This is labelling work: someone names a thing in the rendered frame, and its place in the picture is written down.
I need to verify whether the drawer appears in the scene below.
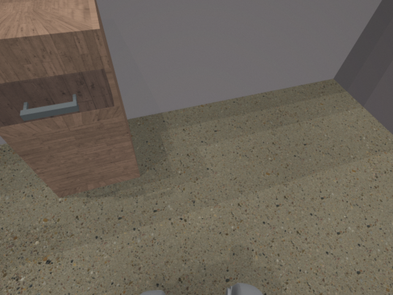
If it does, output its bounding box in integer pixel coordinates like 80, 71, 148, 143
0, 69, 114, 127

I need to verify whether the cabinet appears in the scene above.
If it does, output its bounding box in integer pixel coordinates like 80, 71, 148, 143
0, 0, 140, 198

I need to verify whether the handle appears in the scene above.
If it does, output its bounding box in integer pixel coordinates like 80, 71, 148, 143
20, 94, 79, 121

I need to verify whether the right robot thigh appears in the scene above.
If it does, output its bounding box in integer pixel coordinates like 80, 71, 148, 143
226, 283, 263, 295

